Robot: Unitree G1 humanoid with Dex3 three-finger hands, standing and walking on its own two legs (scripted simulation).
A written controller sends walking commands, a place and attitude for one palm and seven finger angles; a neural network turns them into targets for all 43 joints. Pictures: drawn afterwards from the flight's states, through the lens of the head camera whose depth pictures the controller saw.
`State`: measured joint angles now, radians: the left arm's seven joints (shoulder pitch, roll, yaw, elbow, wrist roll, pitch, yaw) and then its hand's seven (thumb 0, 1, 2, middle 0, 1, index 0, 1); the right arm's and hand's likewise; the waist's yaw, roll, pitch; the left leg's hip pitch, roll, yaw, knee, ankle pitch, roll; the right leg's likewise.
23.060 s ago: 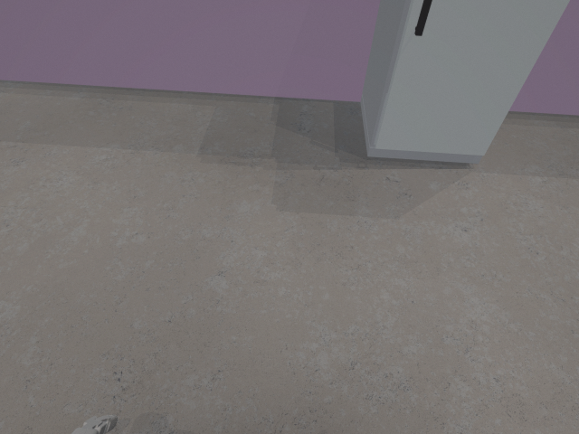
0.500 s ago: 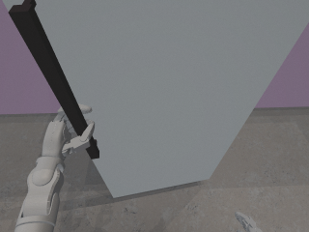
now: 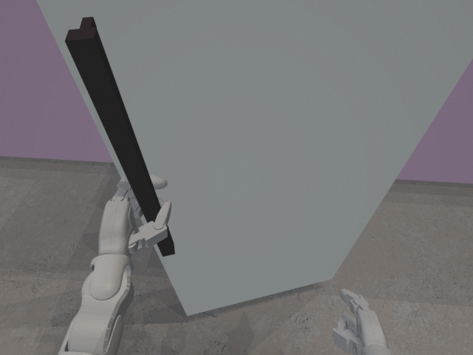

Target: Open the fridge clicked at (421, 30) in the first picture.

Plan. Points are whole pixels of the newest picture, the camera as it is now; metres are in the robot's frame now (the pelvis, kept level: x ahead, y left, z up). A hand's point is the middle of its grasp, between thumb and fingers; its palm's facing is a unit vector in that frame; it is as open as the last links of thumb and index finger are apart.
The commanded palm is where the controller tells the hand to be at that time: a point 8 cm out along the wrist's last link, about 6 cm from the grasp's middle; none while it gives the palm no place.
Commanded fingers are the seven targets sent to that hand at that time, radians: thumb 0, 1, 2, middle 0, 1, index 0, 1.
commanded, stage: walk backward, drawing the door open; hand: left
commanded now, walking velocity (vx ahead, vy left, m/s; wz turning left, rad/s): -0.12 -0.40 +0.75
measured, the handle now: (141, 173) +0.34 +0.16 +0.15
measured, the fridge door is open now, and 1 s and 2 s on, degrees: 18 53 85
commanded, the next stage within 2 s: stop walking and hold the door back in 1.60 s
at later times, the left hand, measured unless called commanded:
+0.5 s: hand (205, 322) +0.16 +0.05 +0.09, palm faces +0.35 -0.92 -0.17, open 6.6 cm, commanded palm +0.11 +0.08 +0.09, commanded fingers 0.00 0.90 0.90 -0.45 -1.40 -0.45 -1.40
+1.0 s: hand out of the picture +0.05 -0.08 +0.09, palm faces +0.71 -0.67 -0.22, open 6.8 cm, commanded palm +0.00 -0.07 +0.09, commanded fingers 0.00 0.90 0.90 -0.45 -1.40 -0.45 -1.40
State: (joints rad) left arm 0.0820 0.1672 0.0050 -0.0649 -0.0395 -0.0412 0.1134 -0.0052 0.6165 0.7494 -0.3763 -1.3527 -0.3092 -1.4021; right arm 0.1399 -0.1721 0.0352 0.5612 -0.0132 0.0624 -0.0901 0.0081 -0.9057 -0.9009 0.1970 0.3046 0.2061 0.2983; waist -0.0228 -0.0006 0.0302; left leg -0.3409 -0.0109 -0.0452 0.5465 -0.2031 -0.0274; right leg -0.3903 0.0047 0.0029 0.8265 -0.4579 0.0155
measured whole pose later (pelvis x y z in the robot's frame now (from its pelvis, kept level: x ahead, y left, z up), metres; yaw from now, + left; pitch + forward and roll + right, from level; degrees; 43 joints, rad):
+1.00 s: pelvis -0.04 -0.37 -0.02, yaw +43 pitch -4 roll -1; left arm 0.20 0.22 0.04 -0.28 0.04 -0.11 0.06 -0.03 0.59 0.77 -0.42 -1.38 -0.27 -1.40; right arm 0.15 -0.16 -0.02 0.60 -0.03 -0.11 -0.09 0.01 -0.91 -0.90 0.19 0.30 0.20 0.30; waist -0.02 -0.02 0.15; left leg -0.39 0.09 0.04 0.77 -0.31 -0.02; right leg -0.57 -0.03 -0.06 1.10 -0.41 0.05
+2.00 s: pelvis +0.15 -0.71 +0.00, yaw +81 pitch -2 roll +2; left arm -0.17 0.29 0.12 0.34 -0.02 -0.11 0.11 -0.01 0.60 0.81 -0.44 -1.38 -0.41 -1.40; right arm 0.15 -0.29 0.00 0.68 0.01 -0.08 -0.12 0.01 -0.91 -0.90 0.20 0.30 0.20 0.30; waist 0.05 -0.04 0.01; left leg -0.21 -0.02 0.08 0.52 -0.33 0.02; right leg -0.39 -0.13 -0.14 0.61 -0.21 0.00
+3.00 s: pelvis +0.14 -0.79 -0.01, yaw +79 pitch +2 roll -1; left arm -0.87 0.49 0.40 1.22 0.10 -0.11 -0.02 -0.01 0.59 0.77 -0.36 -1.29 -0.45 -1.40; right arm 0.30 -0.29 0.01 0.77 0.00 -0.15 -0.06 0.01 -0.90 -0.90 0.20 0.31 0.21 0.30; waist -0.08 0.03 0.04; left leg -0.41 0.04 0.00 0.64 -0.24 0.01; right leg -0.43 -0.01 -0.08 0.63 -0.23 -0.01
